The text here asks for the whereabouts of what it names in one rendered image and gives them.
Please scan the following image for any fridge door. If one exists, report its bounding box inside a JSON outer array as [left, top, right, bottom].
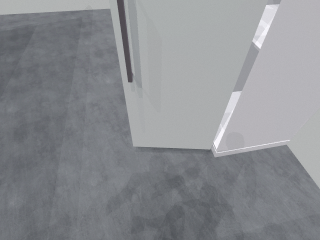
[[109, 0, 268, 150]]

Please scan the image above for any handle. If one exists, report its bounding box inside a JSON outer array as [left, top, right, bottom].
[[117, 0, 133, 83]]

